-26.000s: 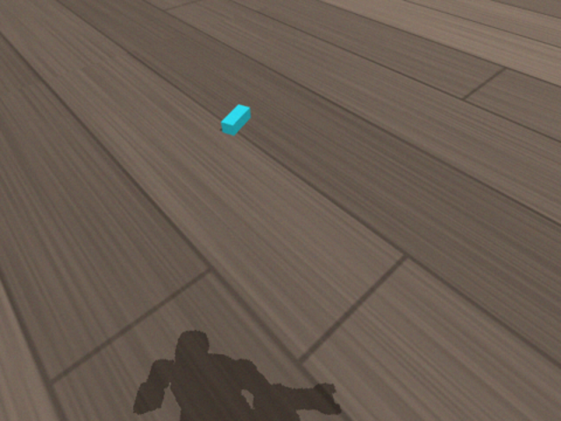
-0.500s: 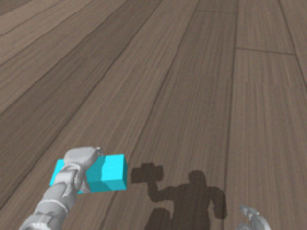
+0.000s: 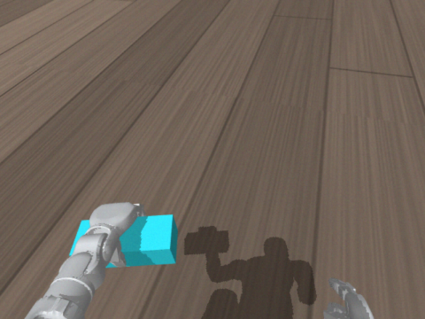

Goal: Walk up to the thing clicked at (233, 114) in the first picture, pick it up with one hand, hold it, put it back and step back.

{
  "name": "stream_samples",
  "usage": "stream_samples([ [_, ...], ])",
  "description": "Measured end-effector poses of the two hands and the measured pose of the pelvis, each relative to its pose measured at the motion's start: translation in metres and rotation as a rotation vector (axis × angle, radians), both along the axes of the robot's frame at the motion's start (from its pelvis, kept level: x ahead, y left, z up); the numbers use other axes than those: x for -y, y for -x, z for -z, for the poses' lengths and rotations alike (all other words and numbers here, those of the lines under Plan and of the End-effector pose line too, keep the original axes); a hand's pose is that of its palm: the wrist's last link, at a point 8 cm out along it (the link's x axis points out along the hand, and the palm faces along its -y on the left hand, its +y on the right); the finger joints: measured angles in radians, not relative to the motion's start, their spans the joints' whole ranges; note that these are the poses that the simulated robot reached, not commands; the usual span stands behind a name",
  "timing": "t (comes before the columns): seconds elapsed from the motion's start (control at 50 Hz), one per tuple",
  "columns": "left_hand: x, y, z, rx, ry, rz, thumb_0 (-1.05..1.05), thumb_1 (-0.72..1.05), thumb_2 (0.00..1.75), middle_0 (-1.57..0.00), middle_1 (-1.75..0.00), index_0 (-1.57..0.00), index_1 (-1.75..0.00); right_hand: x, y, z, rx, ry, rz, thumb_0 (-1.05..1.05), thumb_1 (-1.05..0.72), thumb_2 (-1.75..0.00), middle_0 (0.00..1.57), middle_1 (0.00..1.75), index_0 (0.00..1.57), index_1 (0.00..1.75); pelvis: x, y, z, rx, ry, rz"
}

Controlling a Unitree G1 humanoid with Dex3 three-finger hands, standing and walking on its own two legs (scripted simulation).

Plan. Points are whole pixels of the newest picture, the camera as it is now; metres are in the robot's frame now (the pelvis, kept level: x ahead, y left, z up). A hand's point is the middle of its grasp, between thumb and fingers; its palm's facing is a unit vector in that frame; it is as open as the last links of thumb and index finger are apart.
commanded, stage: hold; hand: left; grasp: from above
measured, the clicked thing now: (128, 241) +0.29 +0.22 -0.08
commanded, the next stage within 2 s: crouch in 0.34 s
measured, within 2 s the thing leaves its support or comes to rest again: neither
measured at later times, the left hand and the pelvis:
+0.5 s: hand (122, 234) +0.30 +0.22 -0.04, palm faces -0.46 -0.05 -0.89, open 11.0 cm; pelvis +0.01 +0.00 +0.00, yaw +0 degrees
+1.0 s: hand (133, 250) +0.31 +0.23 -0.17, palm faces -0.46 +0.03 -0.89, open 11.0 cm; pelvis -0.01 +0.00 -0.06, yaw +1 degrees
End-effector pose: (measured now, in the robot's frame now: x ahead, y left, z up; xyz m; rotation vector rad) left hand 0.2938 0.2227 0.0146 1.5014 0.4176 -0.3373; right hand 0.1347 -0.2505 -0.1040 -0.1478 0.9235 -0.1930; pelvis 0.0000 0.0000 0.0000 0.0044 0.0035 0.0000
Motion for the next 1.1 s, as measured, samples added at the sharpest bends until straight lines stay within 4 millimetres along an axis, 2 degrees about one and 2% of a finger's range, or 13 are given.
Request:
stream_samples([
  [0.52, 0.001, -0.008, 0.001, 0.004, 0.001, -0.001, 0.01, -0.16, 0.61, -0.59, -0.69, -0.62, -0.65, 0.004, -0.002, 0.000, -0.027, 0.005, 0.014, 0.01, -0.90, -0.90, 0.20, 0.30, 0.20, 0.30, 0.001, -0.007, -0.002, -0.006, 0.000, -0.002],
  [0.66, 0.000, -0.007, 0.011, 0.004, 0.000, -0.006, 0.01, -0.15, 0.61, -0.59, -0.69, -0.62, -0.65, 0.004, -0.003, 0.001, -0.038, 0.006, 0.016, 0.01, -0.89, -0.89, 0.21, 0.30, 0.20, 0.30, 0.001, -0.009, -0.001, -0.016, 0.000, -0.006],
  [0.76, -0.002, -0.004, 0.032, -0.003, -0.010, -0.001, 0.01, -0.15, 0.61, -0.59, -0.69, -0.62, -0.65, 0.007, 0.003, 0.005, -0.070, 0.019, 0.011, 0.01, -0.89, -0.89, 0.21, 0.30, 0.20, 0.30, 0.002, -0.007, 0.003, -0.043, 0.001, -0.013],
  [0.88, -0.005, -0.008, 0.071, -0.020, -0.043, 0.010, 0.01, -0.15, 0.61, -0.59, -0.69, -0.62, -0.65, 0.017, 0.024, 0.022, -0.142, 0.052, 0.007, 0.01, -0.89, -0.89, 0.21, 0.30, 0.20, 0.30, 0.002, -0.001, 0.019, -0.125, 0.008, -0.021],
  [0.98, -0.007, -0.019, 0.114, -0.001, -0.063, 0.029, 0.01, -0.15, 0.61, -0.59, -0.69, -0.62, -0.65, 0.029, 0.053, 0.052, -0.218, 0.092, 0.016, 0.00, -0.89, -0.89, 0.21, 0.30, 0.20, 0.30, 0.002, 0.009, 0.050, -0.233, 0.019, -0.024],
  [1.1, -0.011, -0.040, 0.175, 0.036, -0.080, 0.033, 0.01, -0.14, 0.61, -0.58, -0.70, -0.61, -0.66, 0.038, 0.094, 0.103, -0.316, 0.139, 0.050, 0.00, -0.89, -0.89, 0.21, 0.30, 0.20, 0.30, -0.001, 0.022, 0.103, -0.366, 0.033, -0.021],
])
